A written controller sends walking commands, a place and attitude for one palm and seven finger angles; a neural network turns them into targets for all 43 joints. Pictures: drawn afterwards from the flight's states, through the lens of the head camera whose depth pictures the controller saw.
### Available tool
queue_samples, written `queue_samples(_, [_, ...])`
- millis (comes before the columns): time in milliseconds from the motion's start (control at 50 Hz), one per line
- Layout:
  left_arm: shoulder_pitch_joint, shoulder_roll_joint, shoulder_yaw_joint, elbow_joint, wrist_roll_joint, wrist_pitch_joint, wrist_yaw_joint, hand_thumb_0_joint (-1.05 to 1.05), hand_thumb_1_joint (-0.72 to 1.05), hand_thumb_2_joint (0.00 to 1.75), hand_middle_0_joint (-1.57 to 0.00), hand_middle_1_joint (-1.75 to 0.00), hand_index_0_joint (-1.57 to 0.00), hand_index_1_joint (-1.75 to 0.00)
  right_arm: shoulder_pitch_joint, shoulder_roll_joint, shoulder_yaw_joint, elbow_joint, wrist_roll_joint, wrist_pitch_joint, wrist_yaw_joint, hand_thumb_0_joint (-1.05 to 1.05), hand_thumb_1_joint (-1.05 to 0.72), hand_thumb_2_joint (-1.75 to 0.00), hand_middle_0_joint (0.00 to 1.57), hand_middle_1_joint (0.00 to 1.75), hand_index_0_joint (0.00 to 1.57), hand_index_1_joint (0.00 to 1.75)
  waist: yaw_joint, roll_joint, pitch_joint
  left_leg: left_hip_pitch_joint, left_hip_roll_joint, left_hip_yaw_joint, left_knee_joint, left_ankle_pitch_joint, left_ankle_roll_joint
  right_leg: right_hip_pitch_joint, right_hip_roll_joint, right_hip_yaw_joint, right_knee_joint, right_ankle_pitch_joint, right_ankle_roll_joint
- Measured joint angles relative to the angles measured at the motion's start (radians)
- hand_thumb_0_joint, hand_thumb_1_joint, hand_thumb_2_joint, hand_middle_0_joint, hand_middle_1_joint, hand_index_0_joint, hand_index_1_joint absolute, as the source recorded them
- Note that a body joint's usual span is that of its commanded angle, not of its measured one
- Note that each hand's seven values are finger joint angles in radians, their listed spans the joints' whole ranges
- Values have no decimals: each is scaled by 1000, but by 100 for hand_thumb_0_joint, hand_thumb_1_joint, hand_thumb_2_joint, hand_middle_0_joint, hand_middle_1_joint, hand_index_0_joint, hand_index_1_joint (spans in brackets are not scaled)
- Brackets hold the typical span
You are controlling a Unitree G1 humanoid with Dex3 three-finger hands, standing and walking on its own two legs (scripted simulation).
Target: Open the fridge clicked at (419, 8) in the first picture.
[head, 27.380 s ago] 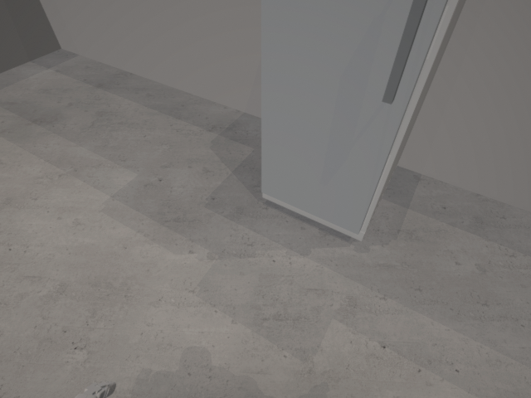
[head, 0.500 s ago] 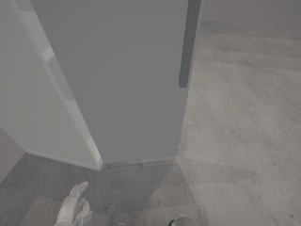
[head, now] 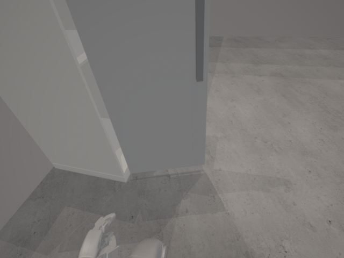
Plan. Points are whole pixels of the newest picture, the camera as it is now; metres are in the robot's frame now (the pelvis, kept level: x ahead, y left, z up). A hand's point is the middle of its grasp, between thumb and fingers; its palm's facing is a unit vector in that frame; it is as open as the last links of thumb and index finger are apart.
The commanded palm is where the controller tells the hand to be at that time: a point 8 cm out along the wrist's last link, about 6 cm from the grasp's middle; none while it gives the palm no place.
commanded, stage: stop stepping back and stand still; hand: right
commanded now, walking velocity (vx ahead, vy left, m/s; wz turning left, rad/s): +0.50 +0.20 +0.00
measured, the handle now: (198, 19) +0.84 -0.06 +0.25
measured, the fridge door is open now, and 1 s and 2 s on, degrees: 70 70 70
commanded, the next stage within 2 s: none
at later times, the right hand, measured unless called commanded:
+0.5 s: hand out of the picture +0.09 -0.27 +0.17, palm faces +0.37 +0.88 -0.31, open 7.4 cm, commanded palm +0.02 -0.32 +0.20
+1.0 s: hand out of the picture +0.07 -0.28 +0.17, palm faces +0.41 +0.84 -0.36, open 7.4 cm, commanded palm +0.01 -0.32 +0.20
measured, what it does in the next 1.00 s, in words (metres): walks backwards: left foot, then right foot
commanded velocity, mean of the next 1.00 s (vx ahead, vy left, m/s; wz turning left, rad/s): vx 0.22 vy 0.02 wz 0.00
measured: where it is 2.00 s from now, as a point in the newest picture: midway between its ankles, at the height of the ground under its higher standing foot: outside the picture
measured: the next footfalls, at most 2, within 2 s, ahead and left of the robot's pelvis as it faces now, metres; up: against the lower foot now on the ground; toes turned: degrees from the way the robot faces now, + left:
left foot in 0.16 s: -0.08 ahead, +0.08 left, +0.00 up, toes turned +8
right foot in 0.38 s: -0.03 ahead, -0.14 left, +0.00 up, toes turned -1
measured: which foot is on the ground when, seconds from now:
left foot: up 0.00-0.14, down 0.16-0.38, up 0.40-0.62, down 0.64-1.00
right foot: down 0.00-0.12, up 0.14-0.36, down 0.38-0.62, up 0.64-0.88, down 0.90-1.00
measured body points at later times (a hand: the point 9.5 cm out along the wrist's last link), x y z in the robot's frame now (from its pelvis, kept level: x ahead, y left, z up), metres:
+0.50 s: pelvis -0.15 -0.03 +0.01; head -0.18 -0.06 +0.46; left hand -0.04 +0.23 -0.06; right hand +0.06 -0.32 +0.19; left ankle -0.13 +0.06 -0.66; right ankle -0.07 -0.14 -0.71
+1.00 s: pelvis -0.15 -0.03 +0.01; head -0.15 -0.05 +0.46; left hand +0.00 +0.23 -0.06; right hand +0.04 -0.32 +0.19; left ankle -0.16 +0.07 -0.71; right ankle -0.12 -0.14 -0.71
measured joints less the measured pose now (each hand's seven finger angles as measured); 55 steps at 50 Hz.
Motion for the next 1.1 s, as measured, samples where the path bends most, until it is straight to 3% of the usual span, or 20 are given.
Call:
queue_samples(40, [23,-8,-12,8,3,10,-16,1,90,90,-20,-30,-20,-30,69,18,33,-65,12,25,-2,1,-89,-90,20,30,20,30,17,9,-30,98,-11,54,-103,-15,24,8,-16,-14,-98,2,20])
queue_samples(100, [53,-8,-17,-11,21,27,-6,1,90,90,-20,-30,-21,-30,217,9,81,-201,24,33,-10,2,-89,-90,20,30,20,30,32,4,-75,332,-30,143,-524,-143,81,5,-34,-31,-221,-26,52])
queue_samples(140, [64,-4,-9,-50,22,32,2,1,90,90,-20,-30,-21,-30,290,-56,59,-286,19,26,-11,2,-89,-90,20,30,21,30,18,47,-105,474,2,133,-820,-161,150,-87,-4,-67,-125,-136,72])
queue_samples(160, [50,9,-2,-58,14,33,7,1,90,90,-20,-30,-21,-30,299,-78,38,-312,19,16,-8,1,-89,-90,20,30,21,30,-6,58,-104,476,23,106,-895,-59,171,-160,5,-66,23,-153,76])
queue_samples(200, [13,42,16,-14,11,47,20,1,90,90,-20,-30,-21,-30,272,-92,22,-303,22,-5,6,1,-89,-90,21,30,21,30,-14,6,-72,442,-3,121,-864,40,151,-240,-5,-5,305,-112,81])
queue_samples(240, [24,49,30,21,1,69,27,1,90,90,-20,-30,-20,-30,233,-120,3,-223,22,-29,12,1,-88,-90,21,30,22,31,-6,-2,-83,443,0,136,-875,51,135,-240,0,-6,401,-66,79])
queue_samples(300, [64,66,36,34,-12,79,41,1,90,90,-20,-30,-20,-30,200,-99,-23,-81,34,-24,2,1,-88,-90,21,30,22,31,-9,0,-121,433,24,131,-893,51,131,-146,-12,-40,300,-81,63])
queue_samples(380, [101,114,38,15,-5,42,65,1,90,90,-20,-30,-20,-30,190,-12,-4,6,40,8,-23,1,-89,-90,20,30,21,30,-12,-28,-129,381,58,138,-815,5,111,95,-23,-61,-46,-182,22])
queue_samples(420, [84,118,37,10,3,20,73,1,90,90,-20,-30,-20,-30,164,19,23,12,35,11,-27,1,-89,-90,20,30,21,30,3,-20,-88,311,64,109,-659,-84,96,100,-9,-66,-88,-51,12])
queue_samples(500, [53,59,17,10,13,8,49,1,90,90,-20,-30,-20,-30,168,8,59,-22,14,17,-2,2,-89,-90,20,30,20,30,21,20,-21,212,54,90,-414,-52,80,134,-1,-84,-143,42,17])
queue_samples(600, [72,15,-2,-21,23,9,24,1,90,90,-20,-30,-20,-30,271,-51,52,-149,4,4,2,2,-89,-90,21,30,21,30,39,-24,-30,322,40,175,-645,-94,93,116,-37,-62,-194,3,32])
queue_samples(640, [76,7,0,-46,20,18,21,1,90,90,-20,-30,-20,-30,298,-105,6,-189,1,-10,-6,2,-89,-90,21,30,21,30,26,-9,-49,383,53,125,-827,-157,135,18,-19,-64,-49,-144,35])
queue_samples(660, [58,13,3,-39,16,23,22,1,90,90,-20,-30,-20,-30,291,-108,-10,-193,3,-20,-7,1,-89,-90,21,30,21,31,6,-11,-35,363,57,117,-840,-43,144,-37,-12,-48,80,-170,41])
queue_samples(700, [20,34,8,-4,21,28,23,1,90,90,-20,-30,-20,-30,266,-93,-28,-176,8,-43,-3,1,-89,-90,21,30,21,31,-12,-29,-1,355,58,125,-836,126,135,-107,-4,-18,286,-142,53])
queue_samples(740, [14,49,18,25,17,39,23,1,90,90,-20,-30,-20,-30,251,-73,-29,-127,11,-52,-3,1,-89,-90,21,30,21,31,-16,-42,-10,368,61,130,-850,119,115,-125,0,-19,336,-114,56])
queue_samples(800, [28,66,28,38,5,45,35,1,90,90,-20,-30,-20,-30,247,-27,-16,-45,20,-41,-5,1,-89,-90,21,30,21,31,-22,-41,-43,386,72,123,-881,104,107,-74,0,-56,228,-102,52])
queue_samples(900, [48,106,38,23,7,19,57,1,90,90,-20,-30,-20,-30,218,39,49,-10,14,-3,-14,1,-89,-90,20,30,21,30,-18,-35,-48,395,84,140,-844,72,84,132,7,-90,-115,-112,17])
queue_samples(920, [43,110,41,18,9,13,61,1,90,90,-20,-30,-20,-30,210,42,59,-23,13,-1,-15,1,-89,-90,20,30,21,30,-14,-30,-38,386,88,144,-812,52,78,146,9,-86,-151,-42,13])
queue_samples(1020, [-4,73,35,-17,15,-5,50,1,90,90,-20,-30,-20,-30,210,2,49,-98,-3,-8,-15,2,-89,-90,20,30,21,30,-11,23,13,344,91,91,-689,-63,62,164,28,-117,-142,-21,18])
queue_samples(1100, [-14,56,18,-45,8,-19,28,1,90,90,-20,-30,-20,-30,237,-56,4,-159,-2,-36,-16,2,-89,-90,21,30,21,30,5,-19,25,379,70,116,-819,82,76,146,10,-95,-129,-34,27])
